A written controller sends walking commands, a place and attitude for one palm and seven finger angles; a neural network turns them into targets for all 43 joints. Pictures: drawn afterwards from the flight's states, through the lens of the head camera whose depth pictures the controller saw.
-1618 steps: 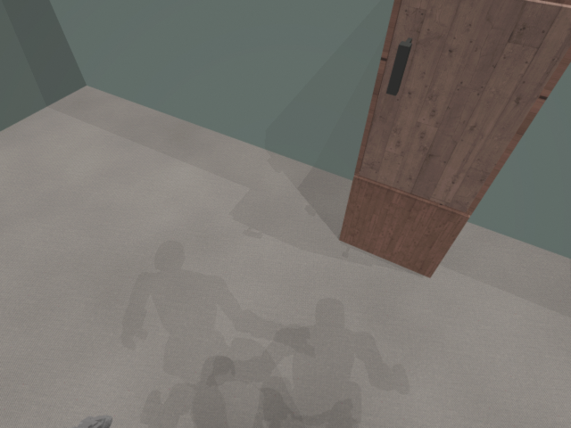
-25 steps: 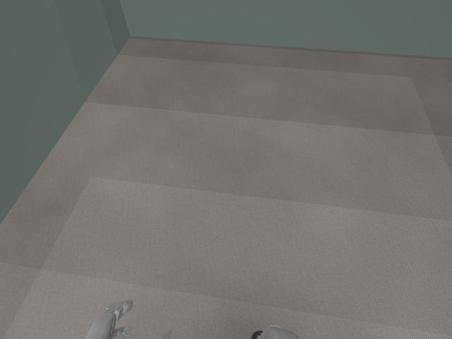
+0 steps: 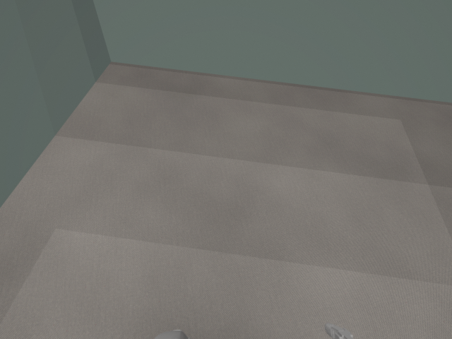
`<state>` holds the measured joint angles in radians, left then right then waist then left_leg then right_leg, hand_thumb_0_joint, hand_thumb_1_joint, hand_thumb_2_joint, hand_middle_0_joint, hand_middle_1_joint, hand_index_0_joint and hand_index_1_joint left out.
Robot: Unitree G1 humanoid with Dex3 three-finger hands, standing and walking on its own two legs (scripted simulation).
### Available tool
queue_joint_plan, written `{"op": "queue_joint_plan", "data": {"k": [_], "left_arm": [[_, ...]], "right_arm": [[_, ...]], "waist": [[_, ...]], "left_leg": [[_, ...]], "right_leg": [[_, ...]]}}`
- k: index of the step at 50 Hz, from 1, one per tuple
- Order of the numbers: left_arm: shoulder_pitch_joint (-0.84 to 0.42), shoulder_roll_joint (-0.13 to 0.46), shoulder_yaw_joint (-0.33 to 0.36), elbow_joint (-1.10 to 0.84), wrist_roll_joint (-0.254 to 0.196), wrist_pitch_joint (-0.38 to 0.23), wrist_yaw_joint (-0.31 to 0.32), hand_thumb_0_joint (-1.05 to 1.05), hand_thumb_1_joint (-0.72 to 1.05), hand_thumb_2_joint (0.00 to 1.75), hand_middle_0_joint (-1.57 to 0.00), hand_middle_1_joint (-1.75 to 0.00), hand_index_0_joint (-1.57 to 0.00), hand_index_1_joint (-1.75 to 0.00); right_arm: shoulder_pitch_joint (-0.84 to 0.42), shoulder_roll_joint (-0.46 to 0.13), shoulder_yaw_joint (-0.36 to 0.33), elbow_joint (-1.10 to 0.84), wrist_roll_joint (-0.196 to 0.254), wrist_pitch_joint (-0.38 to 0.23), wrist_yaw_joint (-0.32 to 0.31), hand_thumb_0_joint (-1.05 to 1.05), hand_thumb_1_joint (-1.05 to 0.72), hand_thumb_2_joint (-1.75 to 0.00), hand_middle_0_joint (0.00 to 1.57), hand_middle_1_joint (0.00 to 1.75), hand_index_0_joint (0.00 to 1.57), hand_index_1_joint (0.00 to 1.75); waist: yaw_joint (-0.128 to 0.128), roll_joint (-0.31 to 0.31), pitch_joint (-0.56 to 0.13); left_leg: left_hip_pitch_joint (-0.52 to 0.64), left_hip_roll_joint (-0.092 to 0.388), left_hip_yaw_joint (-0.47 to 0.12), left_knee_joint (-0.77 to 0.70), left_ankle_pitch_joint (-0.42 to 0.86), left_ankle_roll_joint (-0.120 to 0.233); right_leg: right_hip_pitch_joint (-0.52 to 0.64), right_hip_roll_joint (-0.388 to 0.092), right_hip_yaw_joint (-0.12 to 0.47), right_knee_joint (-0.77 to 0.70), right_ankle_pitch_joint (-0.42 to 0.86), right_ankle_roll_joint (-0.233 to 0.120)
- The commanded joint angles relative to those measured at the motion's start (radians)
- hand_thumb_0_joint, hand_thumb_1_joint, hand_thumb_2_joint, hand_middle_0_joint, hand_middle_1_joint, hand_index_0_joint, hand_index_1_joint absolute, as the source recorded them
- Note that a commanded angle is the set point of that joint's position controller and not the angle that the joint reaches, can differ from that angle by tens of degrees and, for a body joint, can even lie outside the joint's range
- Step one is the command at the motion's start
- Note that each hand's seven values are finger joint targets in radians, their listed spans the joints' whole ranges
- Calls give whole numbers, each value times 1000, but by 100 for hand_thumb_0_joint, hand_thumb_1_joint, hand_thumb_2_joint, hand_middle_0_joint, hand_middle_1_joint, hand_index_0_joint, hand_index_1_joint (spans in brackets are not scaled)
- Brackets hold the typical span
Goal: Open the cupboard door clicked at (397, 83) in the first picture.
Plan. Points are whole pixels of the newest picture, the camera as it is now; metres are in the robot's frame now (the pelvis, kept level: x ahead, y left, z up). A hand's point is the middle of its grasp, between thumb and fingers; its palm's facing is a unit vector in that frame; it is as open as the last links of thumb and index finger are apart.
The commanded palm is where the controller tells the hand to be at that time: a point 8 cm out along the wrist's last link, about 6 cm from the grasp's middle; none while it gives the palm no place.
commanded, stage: turn to face it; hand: left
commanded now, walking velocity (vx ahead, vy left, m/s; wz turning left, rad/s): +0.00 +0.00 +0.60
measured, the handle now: out of the picture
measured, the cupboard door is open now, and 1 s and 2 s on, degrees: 42 42 42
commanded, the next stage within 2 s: none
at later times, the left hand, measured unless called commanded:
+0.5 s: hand (141, 319) +0.17 +0.18 -0.16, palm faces +0.33 -0.92 -0.20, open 7.3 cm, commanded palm none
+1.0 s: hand (146, 328) +0.16 +0.16 -0.13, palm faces +0.56 -0.77 -0.31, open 7.4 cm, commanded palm none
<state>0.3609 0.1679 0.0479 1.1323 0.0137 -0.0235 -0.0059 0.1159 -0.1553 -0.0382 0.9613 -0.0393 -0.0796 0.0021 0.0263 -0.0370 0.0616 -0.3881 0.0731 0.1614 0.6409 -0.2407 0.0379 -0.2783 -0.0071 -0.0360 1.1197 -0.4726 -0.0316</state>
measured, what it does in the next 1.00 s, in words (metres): walks ahead, turning left: right foot, then left foot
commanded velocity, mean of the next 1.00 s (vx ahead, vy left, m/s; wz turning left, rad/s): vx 0.00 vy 0.00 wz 0.60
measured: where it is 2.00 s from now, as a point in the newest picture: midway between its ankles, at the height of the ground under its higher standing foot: outside the picture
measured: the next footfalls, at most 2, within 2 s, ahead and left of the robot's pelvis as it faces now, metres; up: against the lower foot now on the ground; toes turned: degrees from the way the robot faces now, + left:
right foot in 0.24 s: +0.18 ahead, -0.15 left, +0.00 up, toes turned +1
left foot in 0.54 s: +0.20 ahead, +0.12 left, +0.00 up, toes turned +28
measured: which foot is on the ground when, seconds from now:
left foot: down 0.00-0.24, up 0.26-0.52, down 0.54-0.88, up 0.90-1.00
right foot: up 0.00-0.22, down 0.24-0.54, up 0.56-0.88, down 0.90-1.00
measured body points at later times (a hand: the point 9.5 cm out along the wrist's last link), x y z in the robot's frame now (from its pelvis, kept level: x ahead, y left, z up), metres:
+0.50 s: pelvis +0.14 -0.02 +0.01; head +0.18 +0.00 +0.46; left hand +0.15 +0.23 -0.14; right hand +0.27 -0.25 -0.13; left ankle +0.14 +0.10 -0.70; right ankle +0.14 -0.15 -0.72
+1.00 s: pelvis +0.20 -0.06 +0.01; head +0.26 -0.05 +0.46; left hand +0.13 +0.20 -0.11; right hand +0.42 -0.22 -0.15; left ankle +0.12 +0.06 -0.65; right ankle +0.27 -0.15 -0.72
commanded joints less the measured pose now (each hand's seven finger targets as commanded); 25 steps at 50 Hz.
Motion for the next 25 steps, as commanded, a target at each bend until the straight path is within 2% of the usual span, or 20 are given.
{"op": "queue_joint_plan", "data": {"k": [1,2,3,4,6,8,9,10,11,12,13,14,15,16,18,20,22,24,25], "left_arm": [[-77,31,10,-116,11,-29,-7,0,90,90,-20,-30,-20,-30],[-60,15,4,-108,8,-22,-6,0,90,90,-20,-30,-20,-30],[-37,5,0,-103,6,-16,-4,0,90,90,-20,-30,-20,-30],[-46,5,-2,-103,8,-12,-1,0,90,90,-20,-30,-20,-30],[-67,15,4,-112,9,-3,3,0,90,90,-20,-30,-20,-30],[-71,47,15,-124,8,1,3,0,90,90,-20,-30,-20,-30],[-64,69,23,-129,6,0,5,0,90,90,-20,-30,-20,-30],[-50,110,35,-134,7,-5,10,0,90,90,-20,-30,-20,-30],[-26,186,49,-134,14,-12,19,0,90,90,-20,-30,-20,-30],[8,265,65,-143,16,-7,26,0,90,90,-20,-30,-20,-30],[3,263,63,-151,12,-7,31,0,90,90,-20,-30,-20,-30],[-39,229,58,-161,10,-10,39,0,90,90,-20,-30,-20,-30],[-87,203,47,-176,9,-6,41,0,90,90,-20,-30,-20,-30],[-111,181,43,-187,10,-5,41,0,90,90,-20,-30,-20,-30],[-132,182,45,-199,15,-4,41,0,90,90,-20,-30,-20,-30],[-128,198,48,-204,15,-3,39,0,90,90,-20,-30,-20,-30],[-124,211,52,-201,18,-1,37,0,90,90,-20,-30,-20,-30],[-137,222,60,-223,11,1,33,0,90,90,-20,-30,-20,-30],[-152,223,60,-234,6,3,30,0,90,90,-20,-30,-20,-30]], "right_arm": [[220,-131,-18,50,10,0,-30,0,-90,-90,20,30,20,30],[205,-127,-14,56,13,-2,-33,0,-90,-90,20,30,20,30],[188,-139,-12,56,15,2,-32,0,-90,-90,20,30,20,30],[188,-138,-13,58,16,8,-30,0,-90,-90,20,30,20,30],[179,-159,-27,52,16,29,-28,0,-90,-90,20,30,20,30],[147,-176,-35,41,17,51,-25,0,-90,-90,20,30,20,30],[134,-179,-38,33,19,59,-22,0,-90,-90,20,30,20,30],[123,-166,-38,23,22,65,-18,0,-90,-90,20,30,20,30],[129,-122,-31,9,29,69,-10,0,-90,-90,20,30,20,30],[132,-98,-33,-13,26,80,-3,0,-90,-90,20,30,20,30],[107,-99,-37,-19,24,86,-6,0,-90,-90,20,30,20,30],[103,-107,-41,-15,27,90,-7,0,-90,-90,20,30,20,30],[108,-112,-39,-7,29,95,-3,0,-90,-90,20,30,20,30],[102,-97,-35,-7,29,99,3,0,-90,-90,20,30,20,30],[98,-68,-26,-13,28,104,13,0,-90,-90,20,30,20,30],[83,-54,-19,-23,28,106,21,0,-90,-90,20,30,20,30],[72,-59,-22,-46,29,105,25,0,-90,-90,20,30,20,30],[94,-95,-29,-58,23,105,26,0,-90,-90,20,30,20,30],[151,-129,-38,-54,19,101,26,0,-90,-90,20,30,20,30]], "waist": [[-41,150,-26],[-25,149,-55],[-13,178,-109],[-19,181,-109],[-20,175,-89],[-1,183,-71],[11,160,-71],[25,109,-71],[39,-66,-91],[55,-241,-102],[67,-241,-114],[40,-271,-96],[18,-228,-99],[5,-178,-101],[-10,-148,-83],[-6,-144,-65],[-7,-165,-61],[-33,-140,-78],[-73,-80,-113]], "left_leg": [[173,267,-310,-381,382,119],[172,228,-239,-354,500,105],[143,199,-185,-331,517,102],[122,172,-178,-320,510,99],[73,165,-210,-313,372,101],[29,149,-240,-278,251,80],[-4,125,-246,-245,189,55],[-59,81,-230,-197,85,16],[-182,-12,-139,-54,-106,-39],[-203,-83,-58,189,-349,-76],[-220,-50,-114,398,-404,-74],[-257,-12,-146,506,-366,-80],[-246,8,-147,539,-315,-86],[-222,14,-133,509,-290,-92],[-166,12,-90,348,-262,-97],[-112,-13,-35,217,-213,-96],[-74,-28,-11,107,-171,-87],[27,-48,14,-17,-56,-77],[151,-50,7,-113,56,-66]], "right_leg": [[-269,-112,38,49,103,42],[-199,-107,17,-69,109,53],[-108,-98,-2,-191,101,57],[-58,-73,-29,-272,118,63],[-5,-44,-67,-364,174,74],[53,-29,-84,-472,236,80],[115,-31,-86,-552,292,81],[196,-77,-37,-637,316,73],[298,-255,141,-722,350,22],[274,-466,302,-834,363,-78],[251,-513,323,-836,459,-142],[245,-482,279,-810,552,-145],[236,-437,158,-780,616,-126],[214,-402,67,-757,689,-104],[200,-375,-44,-724,779,-72],[185,-358,-96,-699,818,-55],[195,-356,-120,-661,824,-41],[161,-343,-159,-582,797,-11],[101,-333,-183,-482,734,17]]}}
